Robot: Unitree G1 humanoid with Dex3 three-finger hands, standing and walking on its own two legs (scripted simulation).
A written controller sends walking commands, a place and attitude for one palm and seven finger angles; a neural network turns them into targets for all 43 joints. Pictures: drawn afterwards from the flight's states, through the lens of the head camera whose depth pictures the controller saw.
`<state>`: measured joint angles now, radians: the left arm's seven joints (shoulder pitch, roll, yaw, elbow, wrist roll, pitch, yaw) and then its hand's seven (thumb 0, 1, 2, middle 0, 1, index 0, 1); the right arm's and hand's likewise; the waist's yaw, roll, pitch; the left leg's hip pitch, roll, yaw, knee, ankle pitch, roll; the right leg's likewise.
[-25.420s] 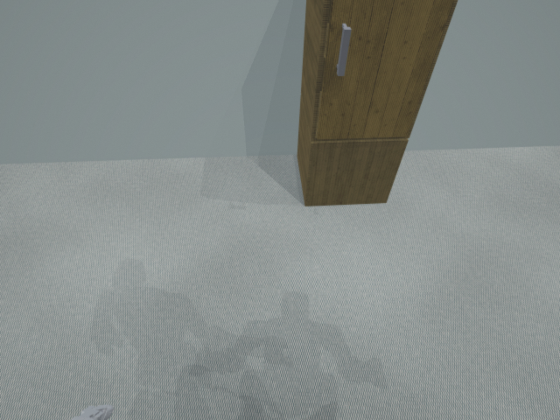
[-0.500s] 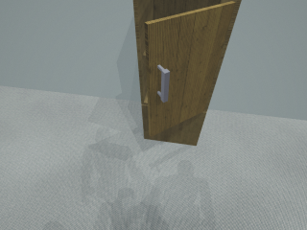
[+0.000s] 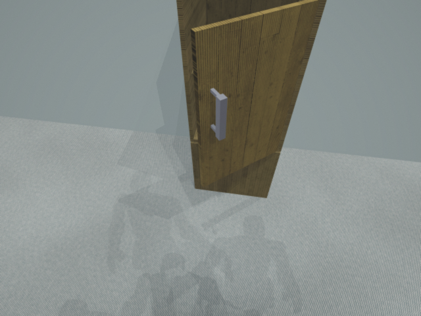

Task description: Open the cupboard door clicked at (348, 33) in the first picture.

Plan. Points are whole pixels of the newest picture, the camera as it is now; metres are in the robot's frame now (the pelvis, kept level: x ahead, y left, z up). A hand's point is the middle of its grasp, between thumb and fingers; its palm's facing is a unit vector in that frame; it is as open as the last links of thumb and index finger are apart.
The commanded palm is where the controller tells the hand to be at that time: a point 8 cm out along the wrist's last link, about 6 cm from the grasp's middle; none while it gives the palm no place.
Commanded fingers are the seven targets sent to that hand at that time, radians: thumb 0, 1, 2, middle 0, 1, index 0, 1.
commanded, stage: look to check the result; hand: left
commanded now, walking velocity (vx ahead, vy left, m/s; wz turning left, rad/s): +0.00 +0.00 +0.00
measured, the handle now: (217, 114) +0.62 +0.02 +0.01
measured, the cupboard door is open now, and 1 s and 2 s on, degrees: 40 40 40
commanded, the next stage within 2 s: walk to a spot facing it in 0.30 s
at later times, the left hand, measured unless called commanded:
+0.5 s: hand out of the picture +0.08 +0.22 -0.16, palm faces -0.01 -0.95 -0.31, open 7.4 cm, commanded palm none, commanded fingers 0.00 0.90 0.90 -0.20 -0.30 -0.20 -0.30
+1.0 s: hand out of the picture +0.09 +0.16 -0.17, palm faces -0.17 -0.94 -0.28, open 7.4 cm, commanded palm none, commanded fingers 0.00 0.90 0.90 -0.20 -0.30 -0.20 -0.30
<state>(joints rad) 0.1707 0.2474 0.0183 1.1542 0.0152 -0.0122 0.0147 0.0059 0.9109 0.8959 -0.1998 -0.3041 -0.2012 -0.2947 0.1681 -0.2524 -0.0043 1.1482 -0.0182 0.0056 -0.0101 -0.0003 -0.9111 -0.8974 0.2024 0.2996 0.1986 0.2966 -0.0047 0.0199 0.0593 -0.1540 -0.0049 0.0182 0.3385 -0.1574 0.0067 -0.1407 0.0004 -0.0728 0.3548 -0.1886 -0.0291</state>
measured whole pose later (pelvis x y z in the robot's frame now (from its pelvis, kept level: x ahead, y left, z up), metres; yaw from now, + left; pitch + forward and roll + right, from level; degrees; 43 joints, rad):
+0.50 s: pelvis +0.01 -0.01 +0.00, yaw -1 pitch -1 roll +0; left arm 0.12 0.27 0.02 1.14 0.01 -0.02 0.01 0.01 0.91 0.90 -0.20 -0.30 -0.20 -0.29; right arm 0.13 -0.28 0.00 1.14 -0.02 0.01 -0.01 0.00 -0.91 -0.90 0.20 0.30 0.20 0.30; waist 0.00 0.02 0.05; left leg -0.13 0.01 0.02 0.31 -0.16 -0.01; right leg -0.12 0.02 -0.07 0.32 -0.19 -0.04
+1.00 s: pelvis -0.01 -0.03 -0.02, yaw -13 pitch +0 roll +2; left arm 0.19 0.19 0.08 0.96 0.03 0.04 0.01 0.01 0.91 0.90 -0.20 -0.30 -0.20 -0.29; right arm 0.17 -0.23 -0.06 1.00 -0.02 0.07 -0.02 0.00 -0.91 -0.90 0.20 0.30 0.20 0.30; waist 0.01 0.02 0.13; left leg -0.43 0.05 0.04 1.04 -0.47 -0.04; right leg -0.31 0.06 0.04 0.60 -0.29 -0.07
